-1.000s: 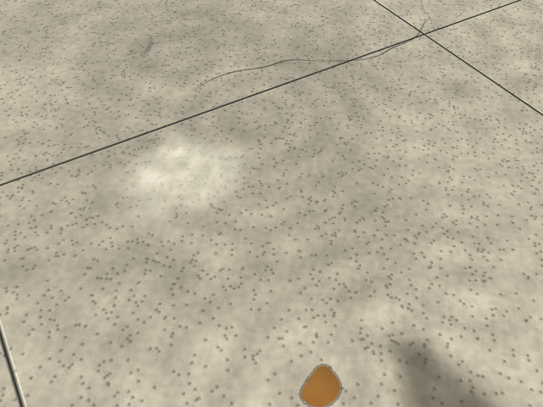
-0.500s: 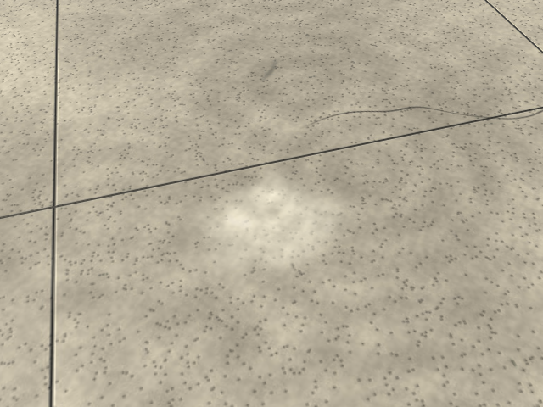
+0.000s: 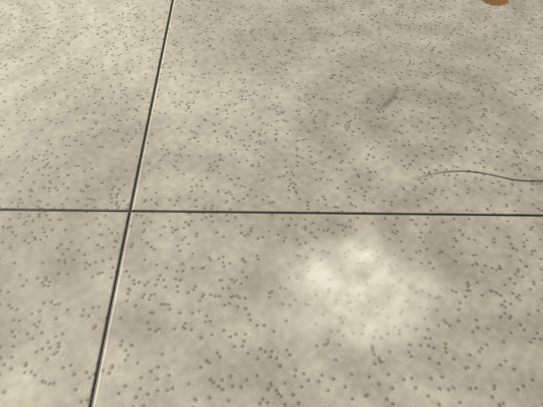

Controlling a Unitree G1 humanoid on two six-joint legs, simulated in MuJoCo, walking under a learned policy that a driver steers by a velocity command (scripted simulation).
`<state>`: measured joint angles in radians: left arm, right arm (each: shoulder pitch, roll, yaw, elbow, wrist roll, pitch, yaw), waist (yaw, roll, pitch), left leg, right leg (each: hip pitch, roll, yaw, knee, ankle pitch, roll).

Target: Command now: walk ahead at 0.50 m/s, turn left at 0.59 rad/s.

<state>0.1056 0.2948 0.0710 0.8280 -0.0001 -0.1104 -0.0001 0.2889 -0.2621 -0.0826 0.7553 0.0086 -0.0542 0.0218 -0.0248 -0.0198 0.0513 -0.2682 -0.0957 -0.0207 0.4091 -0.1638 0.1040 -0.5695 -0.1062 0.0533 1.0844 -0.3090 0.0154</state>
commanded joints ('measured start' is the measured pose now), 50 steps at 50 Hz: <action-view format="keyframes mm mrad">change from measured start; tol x32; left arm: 1 -3 70 18 -61 16 10 6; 50 189 84 5 -16 -35 61 -9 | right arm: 1 -26 -171 -41 -83 4 -24 -24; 50 -63 -111 -13 -112 -21 -55 1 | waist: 1 35 47 -82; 14 76 152 -140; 16 59 -330 -383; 50 46 86 -85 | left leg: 1 62 250 -263 -195 252 189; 13 130 230 -383 23 93 75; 18 -562 108 -156 915 -322 -81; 37 -368 149 81 231 60 -36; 40 87 38 114 113 52 50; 42 679 466 -615 43 -16 265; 50 101 348 -111 -244 200 137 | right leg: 1 -59 0 2 -156 133 37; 14 377 74 17 -645 247 -58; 16 930 -319 679 -737 -7 -291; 22 466 -150 206 -878 117 -180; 34 565 -153 -168 -919 397 -161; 40 563 -154 -254 -476 964 -111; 42 -75 73 -178 179 -272 -21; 50 -37 -50 40 74 68 -2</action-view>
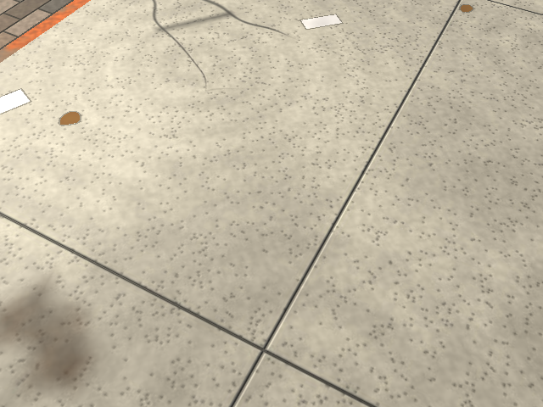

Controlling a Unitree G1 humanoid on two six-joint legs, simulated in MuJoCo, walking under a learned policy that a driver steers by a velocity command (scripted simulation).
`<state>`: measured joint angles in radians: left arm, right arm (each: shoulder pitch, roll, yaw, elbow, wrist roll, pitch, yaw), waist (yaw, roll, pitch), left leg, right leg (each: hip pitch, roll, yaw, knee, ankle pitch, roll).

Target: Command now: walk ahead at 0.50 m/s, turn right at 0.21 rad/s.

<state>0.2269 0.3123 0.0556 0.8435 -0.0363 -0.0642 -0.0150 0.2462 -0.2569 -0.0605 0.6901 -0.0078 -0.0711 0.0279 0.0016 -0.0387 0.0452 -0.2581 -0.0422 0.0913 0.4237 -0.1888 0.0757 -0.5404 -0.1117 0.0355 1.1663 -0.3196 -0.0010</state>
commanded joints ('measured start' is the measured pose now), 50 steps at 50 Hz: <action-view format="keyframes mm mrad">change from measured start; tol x32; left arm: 1 46 59 21 -37 3 21 8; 50 43 69 38 -257 5 39 12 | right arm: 1 -19 -121 -38 -36 -11 -43 -10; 50 -15 -107 -23 -4 -2 -42 -27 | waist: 1 19 96 -56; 14 -64 93 41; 20 47 -232 -420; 50 -26 163 -46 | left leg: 1 83 290 -184 -276 232 159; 12 324 313 62 -252 358 83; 17 373 308 120 136 996 21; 18 250 264 142 366 896 -18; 20 -416 -35 -74 1007 -424 -114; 21 -528 26 -220 1032 -373 -86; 41 20 54 -154 15 140 -54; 44 598 484 -929 -108 -359 202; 50 144 291 -330 -219 12 96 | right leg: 1 -94 -41 68 -37 121 22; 13 -212 27 -60 -526 309 -38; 18 367 184 -133 -616 203 -169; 20 945 -229 790 -778 97 -467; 21 948 -212 751 -859 36 -410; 28 333 -42 279 -933 467 -313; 39 392 -24 364 -774 234 -189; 44 -243 158 148 118 -266 -19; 50 -155 14 75 23 4 -3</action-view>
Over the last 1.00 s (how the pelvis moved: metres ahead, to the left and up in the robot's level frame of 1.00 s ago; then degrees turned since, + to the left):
0.50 0.11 0.00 27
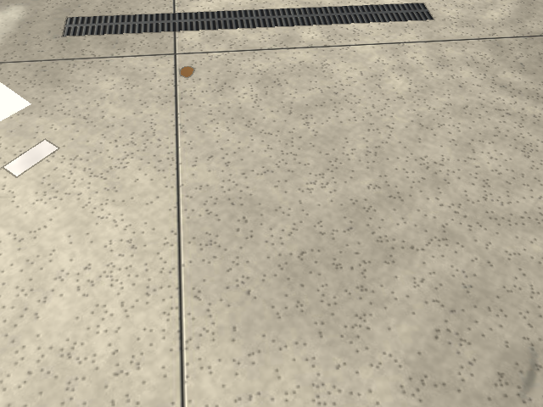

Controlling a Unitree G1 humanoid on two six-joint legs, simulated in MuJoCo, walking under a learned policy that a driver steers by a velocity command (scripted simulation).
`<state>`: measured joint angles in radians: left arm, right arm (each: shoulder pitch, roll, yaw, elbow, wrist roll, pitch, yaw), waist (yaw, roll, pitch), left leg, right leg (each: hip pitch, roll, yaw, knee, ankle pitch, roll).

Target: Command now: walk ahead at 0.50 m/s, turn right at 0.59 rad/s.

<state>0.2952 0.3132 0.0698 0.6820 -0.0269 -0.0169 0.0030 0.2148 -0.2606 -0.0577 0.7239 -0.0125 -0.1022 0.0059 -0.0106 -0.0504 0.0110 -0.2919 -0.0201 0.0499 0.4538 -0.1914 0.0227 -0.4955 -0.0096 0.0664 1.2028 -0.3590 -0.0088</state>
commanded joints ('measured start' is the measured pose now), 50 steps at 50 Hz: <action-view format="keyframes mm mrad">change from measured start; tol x32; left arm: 1 -36 53 20 -103 -3 -3 -7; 50 -40 94 9 -40 32 -85 -1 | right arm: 1 19 -115 -30 -27 6 -15 -5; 50 35 -150 -15 -20 6 14 26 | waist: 1 -11 166 -2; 14 -63 122 63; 20 116 -158 -424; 38 96 -13 48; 45 -45 387 -379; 50 -11 111 -53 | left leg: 1 167 274 -252 -267 51 159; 12 298 286 58 -274 276 120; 17 333 273 161 144 881 60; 20 -471 -11 -111 960 -418 -46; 34 -272 107 -67 194 320 -75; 41 -251 66 -65 47 144 12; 43 70 46 -38 34 169 71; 45 650 384 -726 -70 -54 300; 50 224 242 -473 -213 55 227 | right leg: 1 -209 -94 37 -42 56 11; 17 201 71 -189 -633 203 -129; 20 938 -334 796 -868 -10 -437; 28 296 -176 206 -995 492 -293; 43 453 -133 83 -625 709 -127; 45 -106 100 -1 -9 -159 -9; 50 -179 -79 27 -70 40 -9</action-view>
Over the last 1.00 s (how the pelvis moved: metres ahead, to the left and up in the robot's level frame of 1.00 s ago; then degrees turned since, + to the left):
0.57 -0.12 0.00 -35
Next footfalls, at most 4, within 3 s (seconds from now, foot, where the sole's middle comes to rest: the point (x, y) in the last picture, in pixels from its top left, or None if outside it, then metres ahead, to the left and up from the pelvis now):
0.36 right None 0.33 -0.17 -0.77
0.86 left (291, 333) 0.68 -0.05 -0.77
1.36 right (388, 276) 0.86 -0.34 -0.77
1.86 left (288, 202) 1.13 -0.06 -0.77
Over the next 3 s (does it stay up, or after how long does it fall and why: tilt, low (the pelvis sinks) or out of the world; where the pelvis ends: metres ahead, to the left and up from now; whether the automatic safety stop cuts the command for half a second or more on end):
stays up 1.55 0.07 0.00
